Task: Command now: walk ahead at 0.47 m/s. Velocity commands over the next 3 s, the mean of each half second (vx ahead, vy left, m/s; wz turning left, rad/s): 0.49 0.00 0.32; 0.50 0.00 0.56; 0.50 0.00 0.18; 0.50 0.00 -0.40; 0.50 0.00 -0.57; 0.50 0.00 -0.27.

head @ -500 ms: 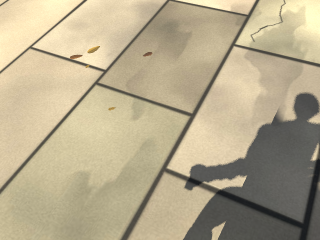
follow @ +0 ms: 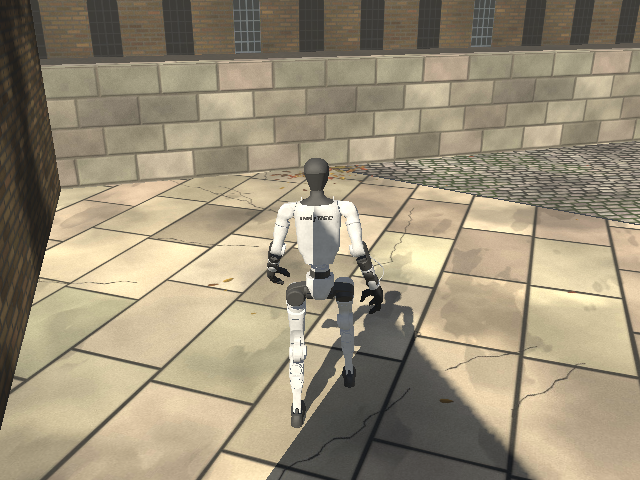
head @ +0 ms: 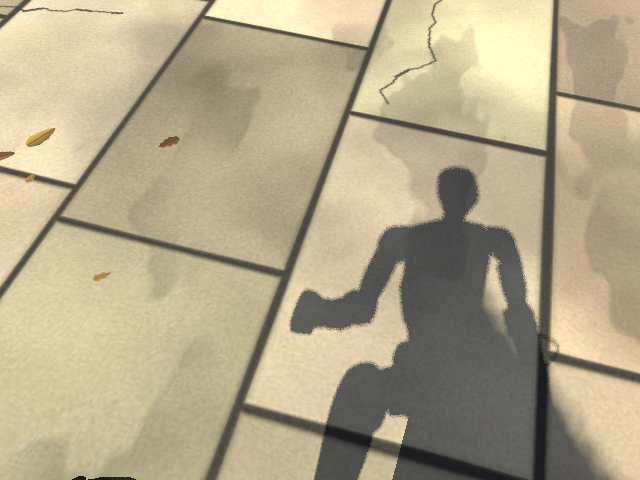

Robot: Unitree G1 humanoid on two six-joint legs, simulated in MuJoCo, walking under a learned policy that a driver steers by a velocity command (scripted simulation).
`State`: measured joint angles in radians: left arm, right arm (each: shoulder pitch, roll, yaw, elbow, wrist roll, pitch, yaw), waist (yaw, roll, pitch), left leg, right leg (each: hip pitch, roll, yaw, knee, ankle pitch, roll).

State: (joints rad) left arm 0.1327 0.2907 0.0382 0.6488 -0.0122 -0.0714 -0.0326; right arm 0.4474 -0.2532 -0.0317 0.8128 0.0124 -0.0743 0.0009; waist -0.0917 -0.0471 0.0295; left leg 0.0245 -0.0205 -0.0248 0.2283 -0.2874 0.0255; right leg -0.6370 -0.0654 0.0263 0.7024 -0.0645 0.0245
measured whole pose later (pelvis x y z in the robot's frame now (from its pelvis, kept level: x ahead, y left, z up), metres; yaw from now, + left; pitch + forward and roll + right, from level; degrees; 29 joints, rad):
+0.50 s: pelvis +0.27 -0.03 +0.00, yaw +13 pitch +0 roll -3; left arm 0.32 0.29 0.07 0.82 0.01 -0.10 -0.01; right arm 0.16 -0.31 -0.05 0.69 0.02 -0.03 0.02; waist 0.07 0.04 0.04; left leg -0.69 0.11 -0.05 0.80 0.00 0.00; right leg 0.03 0.04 -0.20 0.22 -0.25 -0.03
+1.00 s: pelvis +0.54 +0.09 +0.00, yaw +30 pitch +2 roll +0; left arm 0.06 0.31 0.04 0.69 0.01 -0.09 -0.01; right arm 0.33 -0.30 -0.06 0.68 0.02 -0.04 0.00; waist -0.06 -0.04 0.05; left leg -0.14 -0.11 -0.12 0.36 -0.23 0.08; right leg -0.65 -0.08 0.10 0.68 -0.01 0.07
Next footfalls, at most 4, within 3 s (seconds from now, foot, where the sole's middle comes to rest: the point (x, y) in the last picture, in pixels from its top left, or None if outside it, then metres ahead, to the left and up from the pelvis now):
0.14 right None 0.26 -0.14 -0.78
0.66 left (217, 467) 0.50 0.16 -0.78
1.14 right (246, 321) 0.84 0.09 -0.78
1.66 left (97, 295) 0.94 0.45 -0.78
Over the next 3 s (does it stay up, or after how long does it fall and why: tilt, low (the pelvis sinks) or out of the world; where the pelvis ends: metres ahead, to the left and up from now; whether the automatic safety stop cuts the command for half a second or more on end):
stays up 1.55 0.42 0.00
